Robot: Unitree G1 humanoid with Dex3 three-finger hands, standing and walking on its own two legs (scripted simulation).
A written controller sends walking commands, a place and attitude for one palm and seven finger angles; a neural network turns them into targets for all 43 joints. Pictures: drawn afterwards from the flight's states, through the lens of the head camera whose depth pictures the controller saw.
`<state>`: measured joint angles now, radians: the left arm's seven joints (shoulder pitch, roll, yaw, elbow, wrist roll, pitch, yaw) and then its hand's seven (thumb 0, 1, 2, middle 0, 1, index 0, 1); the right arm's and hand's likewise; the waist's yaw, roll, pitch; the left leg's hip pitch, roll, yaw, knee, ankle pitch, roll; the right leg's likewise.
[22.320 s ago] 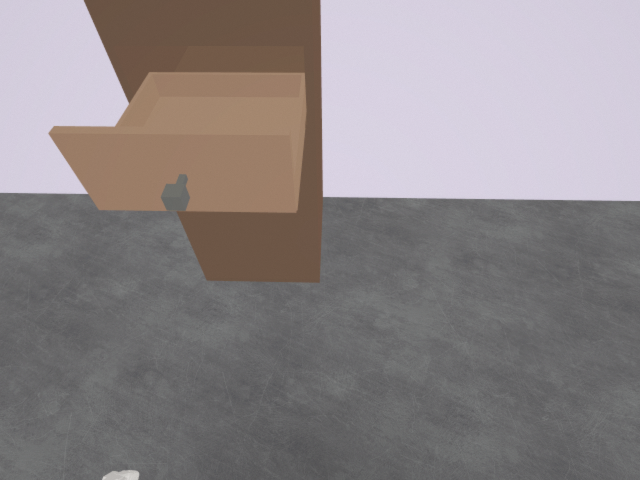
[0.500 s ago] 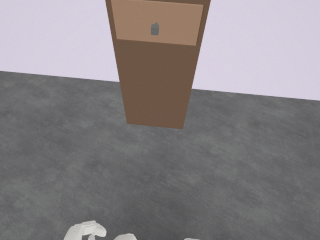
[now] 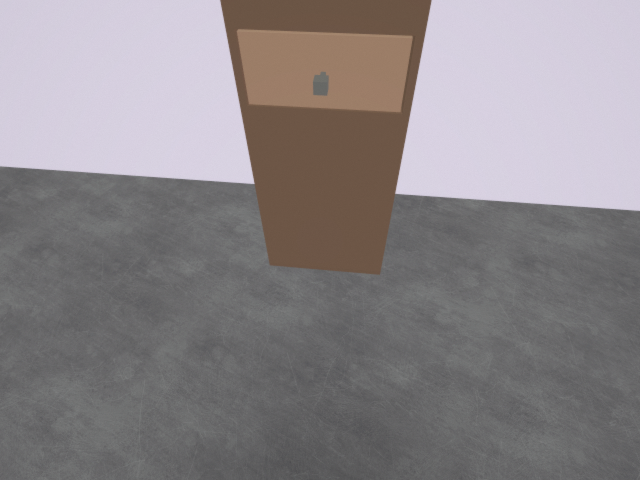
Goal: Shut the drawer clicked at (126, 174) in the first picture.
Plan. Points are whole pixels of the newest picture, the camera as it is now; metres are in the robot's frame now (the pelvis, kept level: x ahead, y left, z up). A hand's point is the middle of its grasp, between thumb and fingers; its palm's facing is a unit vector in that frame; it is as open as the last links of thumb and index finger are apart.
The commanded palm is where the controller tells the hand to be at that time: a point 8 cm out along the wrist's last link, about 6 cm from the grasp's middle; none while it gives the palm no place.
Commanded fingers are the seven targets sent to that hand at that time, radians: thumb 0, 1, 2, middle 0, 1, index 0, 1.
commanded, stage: let the arm hang, fingers relaxed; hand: left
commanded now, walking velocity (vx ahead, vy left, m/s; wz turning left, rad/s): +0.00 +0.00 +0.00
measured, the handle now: (321, 81) +0.92 +0.05 +0.03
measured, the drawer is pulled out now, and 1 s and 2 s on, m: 0.00 0.00 0.00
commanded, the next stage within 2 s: look to check the result in 0.28 s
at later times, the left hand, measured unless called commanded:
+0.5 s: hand out of the picture +0.03 +0.17 -0.17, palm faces +0.02 -0.98 -0.21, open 7.4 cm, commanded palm none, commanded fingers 0.00 0.90 0.90 -0.20 -0.30 -0.20 -0.30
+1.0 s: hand out of the picture +0.07 +0.19 -0.17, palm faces +0.01 -0.97 -0.25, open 7.4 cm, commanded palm none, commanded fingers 0.00 0.90 0.90 -0.20 -0.30 -0.20 -0.30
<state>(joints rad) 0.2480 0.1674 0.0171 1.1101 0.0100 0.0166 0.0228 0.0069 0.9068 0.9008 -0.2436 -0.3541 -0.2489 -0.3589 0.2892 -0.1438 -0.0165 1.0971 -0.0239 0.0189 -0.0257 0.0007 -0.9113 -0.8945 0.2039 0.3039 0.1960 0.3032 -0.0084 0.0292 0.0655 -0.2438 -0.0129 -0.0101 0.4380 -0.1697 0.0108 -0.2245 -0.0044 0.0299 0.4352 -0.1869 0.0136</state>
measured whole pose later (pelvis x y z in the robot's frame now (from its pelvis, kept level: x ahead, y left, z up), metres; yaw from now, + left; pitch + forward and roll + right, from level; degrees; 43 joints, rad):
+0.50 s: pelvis +0.02 -0.01 +0.00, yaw +0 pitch -2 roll +0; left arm 0.22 0.15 0.02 1.15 0.01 0.00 0.03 0.01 0.91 0.90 -0.20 -0.30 -0.20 -0.30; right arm 0.25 -0.15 -0.02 1.13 -0.02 0.01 -0.04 0.00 -0.91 -0.89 0.20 0.30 0.20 0.30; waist -0.01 0.02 0.07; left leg -0.21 0.00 -0.01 0.42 -0.18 0.00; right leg -0.19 0.01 0.03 0.42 -0.20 0.00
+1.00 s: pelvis +0.02 -0.01 +0.00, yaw -1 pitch -2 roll +0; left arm 0.16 0.21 0.03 1.14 0.01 -0.01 0.02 0.01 0.91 0.90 -0.20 -0.30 -0.20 -0.30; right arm 0.20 -0.22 -0.03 1.14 -0.02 0.00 -0.03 0.00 -0.91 -0.89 0.20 0.30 0.20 0.30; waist -0.01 0.02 0.08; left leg -0.18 0.01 -0.01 0.39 -0.19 -0.01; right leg -0.16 0.02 0.03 0.38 -0.19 0.00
